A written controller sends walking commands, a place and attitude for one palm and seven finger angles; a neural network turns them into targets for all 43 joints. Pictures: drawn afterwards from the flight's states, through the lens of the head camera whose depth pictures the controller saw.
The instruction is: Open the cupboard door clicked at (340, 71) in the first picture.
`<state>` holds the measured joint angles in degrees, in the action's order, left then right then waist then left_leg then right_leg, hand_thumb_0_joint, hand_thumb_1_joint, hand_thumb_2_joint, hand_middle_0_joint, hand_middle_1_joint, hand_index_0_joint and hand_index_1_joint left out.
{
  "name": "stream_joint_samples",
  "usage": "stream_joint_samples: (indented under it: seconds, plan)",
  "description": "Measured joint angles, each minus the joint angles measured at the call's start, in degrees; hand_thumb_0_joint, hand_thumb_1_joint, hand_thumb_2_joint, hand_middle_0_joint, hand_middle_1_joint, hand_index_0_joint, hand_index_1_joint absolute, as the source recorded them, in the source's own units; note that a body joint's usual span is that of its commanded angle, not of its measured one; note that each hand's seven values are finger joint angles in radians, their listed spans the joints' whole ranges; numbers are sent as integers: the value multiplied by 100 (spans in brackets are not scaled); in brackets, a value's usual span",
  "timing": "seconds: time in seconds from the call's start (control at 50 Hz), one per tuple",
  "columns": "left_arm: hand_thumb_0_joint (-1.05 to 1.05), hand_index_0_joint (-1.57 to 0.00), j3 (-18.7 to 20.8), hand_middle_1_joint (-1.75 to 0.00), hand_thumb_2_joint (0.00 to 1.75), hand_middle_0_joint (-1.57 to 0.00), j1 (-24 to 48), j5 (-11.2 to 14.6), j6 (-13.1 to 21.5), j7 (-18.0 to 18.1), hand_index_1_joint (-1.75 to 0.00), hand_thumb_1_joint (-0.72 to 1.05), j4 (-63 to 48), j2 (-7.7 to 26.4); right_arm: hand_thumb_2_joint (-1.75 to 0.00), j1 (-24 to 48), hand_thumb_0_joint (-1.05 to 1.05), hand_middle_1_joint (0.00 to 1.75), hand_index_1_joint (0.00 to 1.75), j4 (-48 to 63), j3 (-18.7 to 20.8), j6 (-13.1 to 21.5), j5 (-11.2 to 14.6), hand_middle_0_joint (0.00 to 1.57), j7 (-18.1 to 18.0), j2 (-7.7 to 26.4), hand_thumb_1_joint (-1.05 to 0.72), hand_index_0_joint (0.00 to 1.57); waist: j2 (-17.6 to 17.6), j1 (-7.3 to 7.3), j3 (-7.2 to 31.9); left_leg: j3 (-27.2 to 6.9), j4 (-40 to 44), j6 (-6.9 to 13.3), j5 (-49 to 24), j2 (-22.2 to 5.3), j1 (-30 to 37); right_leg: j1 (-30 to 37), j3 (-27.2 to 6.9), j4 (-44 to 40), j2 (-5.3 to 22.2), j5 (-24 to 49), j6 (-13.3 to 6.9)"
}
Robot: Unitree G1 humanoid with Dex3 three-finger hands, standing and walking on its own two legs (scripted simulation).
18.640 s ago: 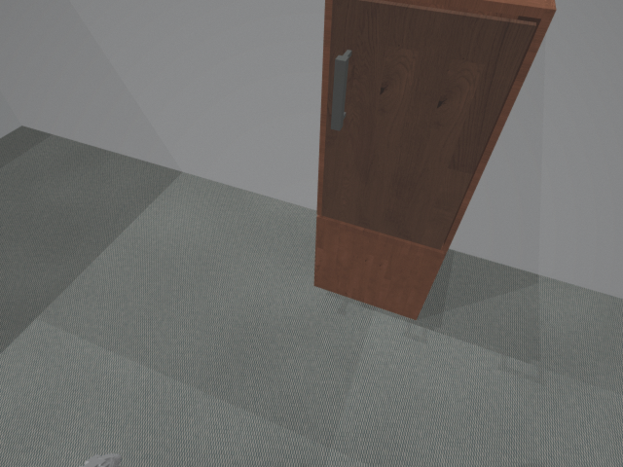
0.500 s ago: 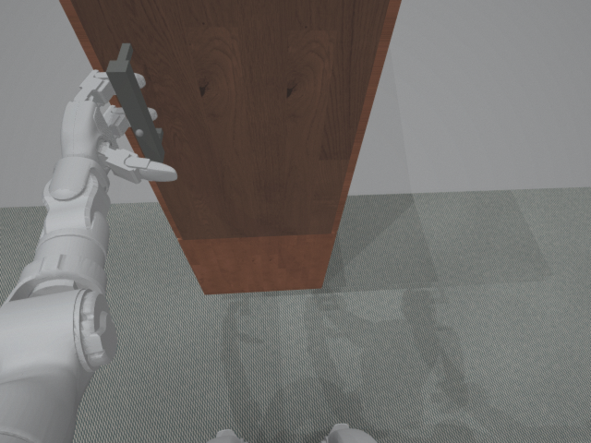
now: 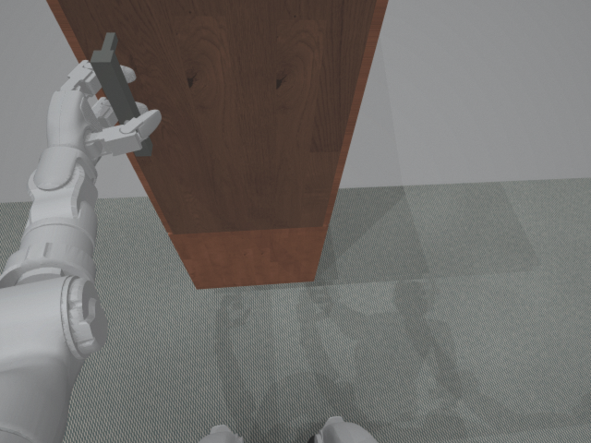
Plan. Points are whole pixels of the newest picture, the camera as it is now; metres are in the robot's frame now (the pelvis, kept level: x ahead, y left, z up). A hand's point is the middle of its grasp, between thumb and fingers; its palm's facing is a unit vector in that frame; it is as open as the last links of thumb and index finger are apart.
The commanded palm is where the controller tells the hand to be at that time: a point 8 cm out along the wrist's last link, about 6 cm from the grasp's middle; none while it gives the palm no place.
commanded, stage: close the thumb around the handle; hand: left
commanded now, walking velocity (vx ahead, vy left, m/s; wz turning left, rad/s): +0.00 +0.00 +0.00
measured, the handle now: (128, 99) +0.56 +0.18 +0.12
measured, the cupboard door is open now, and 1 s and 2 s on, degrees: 0 26 45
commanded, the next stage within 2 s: pull the door open along its arc in 0.24 s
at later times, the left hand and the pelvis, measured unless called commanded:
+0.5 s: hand (145, 128) +0.51 +0.16 +0.11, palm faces -0.01 -1.00 -0.01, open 5.4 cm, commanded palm +0.46 +0.21 +0.12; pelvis +0.00 +0.00 +0.00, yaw -1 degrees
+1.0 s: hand (186, 208) +0.38 +0.10 +0.12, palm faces +0.36 -0.93 +0.04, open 5.7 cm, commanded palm +0.32 +0.14 +0.12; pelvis +0.02 -0.01 +0.02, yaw +1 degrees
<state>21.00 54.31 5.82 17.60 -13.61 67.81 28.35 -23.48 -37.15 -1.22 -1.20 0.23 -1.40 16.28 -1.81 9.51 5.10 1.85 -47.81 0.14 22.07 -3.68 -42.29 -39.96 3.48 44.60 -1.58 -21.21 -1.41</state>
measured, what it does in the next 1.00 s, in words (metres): stands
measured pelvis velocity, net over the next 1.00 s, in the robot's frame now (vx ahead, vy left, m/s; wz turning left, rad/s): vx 0.02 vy -0.01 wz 0.01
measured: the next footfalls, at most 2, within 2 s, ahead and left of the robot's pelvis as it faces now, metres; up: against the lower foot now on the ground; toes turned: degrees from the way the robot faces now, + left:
none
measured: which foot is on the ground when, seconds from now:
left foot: down 0.00-1.00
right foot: down 0.00-1.00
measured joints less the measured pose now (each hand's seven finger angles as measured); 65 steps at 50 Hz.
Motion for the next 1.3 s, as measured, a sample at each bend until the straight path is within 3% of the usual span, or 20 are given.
stream_joint_samples:
  seconds: [0.08,0.16,0.36,0.46,0.6,0.76,0.8,0.86,0.98,1.04,1.14,1.3]
  plan:
    - [0,-37,-14,-131,74,-38,37,-18,-67,-18,-131,52,49,-2,-90,-19,1,30,30,7,-25,-9,-7,20,3,-27,-91,20,-7,7,2,-3,-12,10,11,7,-25,-18,1,1,6,-6,11]
    - [-1,-39,-47,-133,80,-39,65,-64,-19,-46,-133,61,32,-125,-90,-30,1,30,30,-13,-37,-1,-18,20,5,-54,-91,20,-15,3,15,-7,-42,19,29,14,-54,-38,3,18,13,-19,23]
    - [-2,-40,145,-134,85,-40,142,-231,3,169,-134,69,133,-136,-90,-29,1,30,30,91,-75,8,-47,20,9,-95,-91,20,-23,95,8,42,-96,34,41,4,-124,-137,-50,87,6,-18,38]
    - [-2,-39,-42,-135,86,-40,-3,-123,-14,318,-134,74,-103,-259,-90,-96,1,30,30,75,-28,5,-47,20,57,-101,-91,20,-35,26,19,64,-75,32,31,7,-104,-134,-72,86,8,-11,34]
    - [-1,-38,-141,-135,82,-38,-830,102,-120,413,-135,75,-946,-597,-90,-145,1,30,30,112,46,-79,20,20,107,-93,-91,20,-59,-121,97,166,127,30,41,-8,260,167,-174,-70,-14,-7,34]
    - [-1,-37,-623,-135,76,-38,-2534,411,-341,534,-135,73,-2829,-1280,-90,67,1,30,30,287,137,-64,144,20,150,-143,-91,20,-71,-368,182,229,491,7,32,7,954,818,-235,-379,-16,-12,28]
    - [0,-37,-785,-135,75,-38,-2936,484,-484,896,-135,71,-3396,-1611,-90,193,1,30,30,314,177,-5,138,20,159,-171,-91,20,-84,-480,177,228,561,-2,29,11,1108,974,-234,-450,-15,-12,29]
    - [0,-38,-1072,-135,75,-38,-3469,387,-680,1851,-135,69,-4235,-2235,-90,460,1,30,30,311,208,95,67,20,228,-236,-91,20,-71,-624,159,206,661,-18,4,46,1298,1161,-210,-511,15,-22,26]
    - [0,-39,-1992,-135,76,-37,-4334,-342,-1285,3671,-135,70,-5506,-3128,-90,1042,1,30,30,391,191,71,-189,20,307,-412,-91,20,-73,-836,113,99,792,-61,-43,117,1623,1498,-101,-548,79,-82,-8]
    - [0,-39,-2421,-135,78,-36,-4590,-670,-1611,4247,-135,71,-5825,-3382,-90,1291,1,30,30,418,144,-37,-276,20,261,-507,-91,20,-70,-904,81,9,834,-92,-65,143,1764,1665,-11,-564,101,-114,-39]
    - [0,-39,-2918,-135,77,-36,-4970,-878,-1887,4581,-135,71,-6171,-3565,-90,1515,1,30,30,449,90,-186,-327,20,161,-640,-91,20,-43,-979,22,-128,894,-156,-96,152,1975,1918,125,-604,102,-149,-104]
    - [1,-36,-3614,-134,73,-37,-5834,-874,-2040,4452,-135,69,-6976,-3333,-90,1480,1,30,30,492,66,-327,-280,20,218,-685,-91,20,-91,-938,-56,-216,954,-240,-106,116,2229,2183,210,-634,61,-186,-188]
